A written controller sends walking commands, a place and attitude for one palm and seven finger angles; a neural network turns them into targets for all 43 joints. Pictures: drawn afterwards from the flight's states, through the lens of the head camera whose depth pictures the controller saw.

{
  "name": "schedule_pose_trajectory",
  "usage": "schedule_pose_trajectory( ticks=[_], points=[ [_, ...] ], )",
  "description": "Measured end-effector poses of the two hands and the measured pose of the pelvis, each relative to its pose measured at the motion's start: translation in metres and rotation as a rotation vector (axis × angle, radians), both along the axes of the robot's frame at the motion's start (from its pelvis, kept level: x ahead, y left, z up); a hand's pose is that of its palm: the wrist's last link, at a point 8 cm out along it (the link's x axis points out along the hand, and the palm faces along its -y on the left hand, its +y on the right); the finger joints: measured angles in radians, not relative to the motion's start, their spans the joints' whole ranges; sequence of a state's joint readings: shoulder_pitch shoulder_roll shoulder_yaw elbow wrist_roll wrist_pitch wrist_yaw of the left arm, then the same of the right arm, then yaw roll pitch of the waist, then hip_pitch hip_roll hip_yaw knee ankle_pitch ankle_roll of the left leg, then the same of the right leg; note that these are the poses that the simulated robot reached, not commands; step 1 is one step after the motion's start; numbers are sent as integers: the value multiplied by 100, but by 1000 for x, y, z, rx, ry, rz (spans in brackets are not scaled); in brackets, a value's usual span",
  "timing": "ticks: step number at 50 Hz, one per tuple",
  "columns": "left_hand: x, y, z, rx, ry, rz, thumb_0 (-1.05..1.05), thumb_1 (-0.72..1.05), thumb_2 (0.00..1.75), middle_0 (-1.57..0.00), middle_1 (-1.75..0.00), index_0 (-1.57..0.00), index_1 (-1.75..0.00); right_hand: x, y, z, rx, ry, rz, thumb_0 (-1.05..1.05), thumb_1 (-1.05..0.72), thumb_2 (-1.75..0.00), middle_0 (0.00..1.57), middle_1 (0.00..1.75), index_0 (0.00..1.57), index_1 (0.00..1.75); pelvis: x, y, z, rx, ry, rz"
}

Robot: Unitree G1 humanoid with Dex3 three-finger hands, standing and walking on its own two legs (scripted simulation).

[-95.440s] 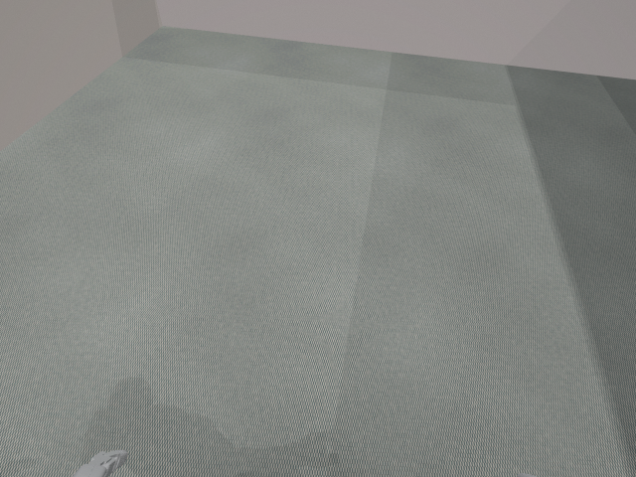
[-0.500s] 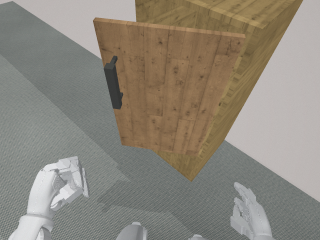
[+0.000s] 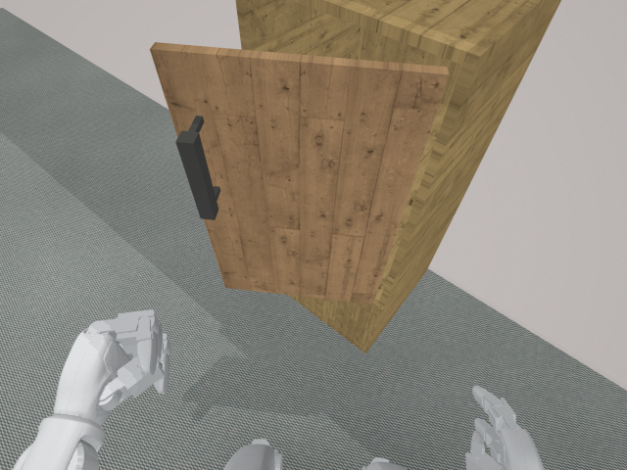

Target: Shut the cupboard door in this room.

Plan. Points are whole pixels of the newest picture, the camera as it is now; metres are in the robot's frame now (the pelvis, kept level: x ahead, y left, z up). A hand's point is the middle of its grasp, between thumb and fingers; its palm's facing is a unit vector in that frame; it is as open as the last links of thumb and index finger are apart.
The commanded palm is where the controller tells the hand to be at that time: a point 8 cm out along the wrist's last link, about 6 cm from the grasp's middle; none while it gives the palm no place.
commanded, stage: raise the hand and make a fist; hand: left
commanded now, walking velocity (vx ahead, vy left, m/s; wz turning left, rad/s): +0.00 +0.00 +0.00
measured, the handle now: (203, 170) +0.52 +0.20 +0.07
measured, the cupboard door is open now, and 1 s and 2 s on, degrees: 33 33 32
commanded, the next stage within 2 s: bring the fist close to the handle in 0.12 s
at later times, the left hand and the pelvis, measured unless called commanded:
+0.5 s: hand (180, 325) +0.27 +0.17 +0.07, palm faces -0.06 -1.00 -0.05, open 3.1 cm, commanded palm +0.26 +0.23 +0.07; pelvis +0.00 -0.02 -0.01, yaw +1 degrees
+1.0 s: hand (197, 245) +0.38 +0.18 +0.07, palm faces -0.03 -1.00 -0.04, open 3.1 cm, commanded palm +0.36 +0.23 +0.07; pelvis +0.00 -0.01 +0.00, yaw -1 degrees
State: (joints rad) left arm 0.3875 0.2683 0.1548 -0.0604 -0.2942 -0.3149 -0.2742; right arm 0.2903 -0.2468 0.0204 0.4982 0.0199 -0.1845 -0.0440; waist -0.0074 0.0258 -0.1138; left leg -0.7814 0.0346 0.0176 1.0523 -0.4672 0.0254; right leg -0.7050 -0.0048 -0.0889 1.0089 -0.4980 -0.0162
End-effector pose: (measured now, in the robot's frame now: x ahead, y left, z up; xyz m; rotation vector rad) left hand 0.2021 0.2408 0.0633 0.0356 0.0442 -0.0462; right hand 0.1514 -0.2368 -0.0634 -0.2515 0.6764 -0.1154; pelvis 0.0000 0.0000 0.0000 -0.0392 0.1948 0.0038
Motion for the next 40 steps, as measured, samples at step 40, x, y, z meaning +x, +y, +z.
schedule_pose_trajectory(
  ticks=[40],
  points=[
    [112, -8, 9, 24, -62, 21, 2, 89, 90, -130, -150, -130, -150, -25, -27, -22, 16, 144, -65, 1, -90, -90, 20, 30, 20, 30, 3, -14, 3, 25, 29, -14]
  ],
)
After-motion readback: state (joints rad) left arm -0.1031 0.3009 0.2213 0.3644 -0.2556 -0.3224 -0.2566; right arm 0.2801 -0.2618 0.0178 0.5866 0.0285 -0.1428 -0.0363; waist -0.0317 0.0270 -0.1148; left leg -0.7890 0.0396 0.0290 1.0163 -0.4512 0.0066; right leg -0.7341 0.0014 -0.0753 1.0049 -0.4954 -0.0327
